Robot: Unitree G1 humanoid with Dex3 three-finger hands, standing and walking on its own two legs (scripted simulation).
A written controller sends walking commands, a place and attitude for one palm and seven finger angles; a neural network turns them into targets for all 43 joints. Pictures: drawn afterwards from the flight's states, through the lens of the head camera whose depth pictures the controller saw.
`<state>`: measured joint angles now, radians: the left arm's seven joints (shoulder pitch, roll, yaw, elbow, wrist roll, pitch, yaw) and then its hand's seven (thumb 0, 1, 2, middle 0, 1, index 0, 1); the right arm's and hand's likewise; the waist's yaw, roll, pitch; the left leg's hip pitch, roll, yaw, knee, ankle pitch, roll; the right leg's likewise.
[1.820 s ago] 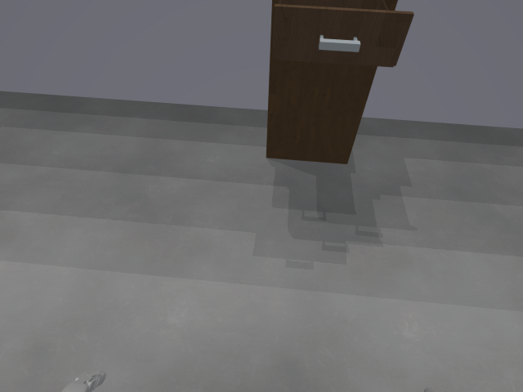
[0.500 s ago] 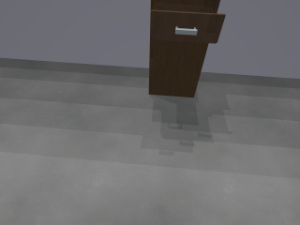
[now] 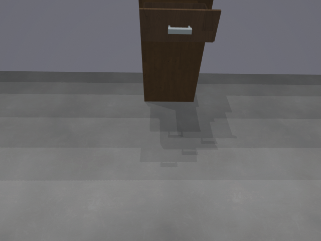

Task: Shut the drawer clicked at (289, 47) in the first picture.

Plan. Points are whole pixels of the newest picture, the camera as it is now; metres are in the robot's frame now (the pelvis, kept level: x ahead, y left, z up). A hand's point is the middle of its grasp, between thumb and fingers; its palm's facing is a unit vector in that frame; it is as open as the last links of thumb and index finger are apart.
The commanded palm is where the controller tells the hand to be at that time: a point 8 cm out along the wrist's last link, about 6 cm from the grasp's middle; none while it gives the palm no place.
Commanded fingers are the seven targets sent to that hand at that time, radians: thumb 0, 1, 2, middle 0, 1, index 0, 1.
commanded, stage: walk to a spot facing it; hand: left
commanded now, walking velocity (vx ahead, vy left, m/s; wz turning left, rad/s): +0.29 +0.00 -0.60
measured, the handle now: (179, 29) +1.09 -0.01 +0.05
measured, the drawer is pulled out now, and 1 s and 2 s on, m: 0.30 0.30 0.30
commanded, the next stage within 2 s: turn to face it in 1.58 s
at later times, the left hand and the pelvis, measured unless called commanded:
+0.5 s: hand (89, 236) +0.17 +0.23 -0.18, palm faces -0.15 -0.97 -0.19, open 7.4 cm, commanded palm none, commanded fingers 0.00 0.90 0.90 -0.20 -0.30 -0.20 -0.30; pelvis +0.18 +0.03 -0.01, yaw -16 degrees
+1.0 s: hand (172, 125) +0.59 +0.00 -0.14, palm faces -0.66 -0.72 -0.20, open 7.4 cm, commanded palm none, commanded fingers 0.00 0.90 0.90 -0.20 -0.30 -0.20 -0.30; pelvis +0.34 -0.04 +0.00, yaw -35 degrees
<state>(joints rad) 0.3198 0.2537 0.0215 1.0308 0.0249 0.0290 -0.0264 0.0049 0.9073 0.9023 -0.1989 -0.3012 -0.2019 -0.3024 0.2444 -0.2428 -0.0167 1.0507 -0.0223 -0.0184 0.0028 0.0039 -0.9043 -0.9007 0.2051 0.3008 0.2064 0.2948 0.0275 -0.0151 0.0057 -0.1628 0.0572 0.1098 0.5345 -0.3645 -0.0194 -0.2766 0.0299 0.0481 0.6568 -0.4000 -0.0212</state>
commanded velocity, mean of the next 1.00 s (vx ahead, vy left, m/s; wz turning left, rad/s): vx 0.31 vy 0.00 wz -0.60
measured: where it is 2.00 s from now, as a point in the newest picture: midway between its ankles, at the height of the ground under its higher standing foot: (199, 195)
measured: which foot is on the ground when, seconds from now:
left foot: down 0.00-0.08, up 0.10-0.46, down 0.48-1.00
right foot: down 0.00-0.48, up 0.50-1.00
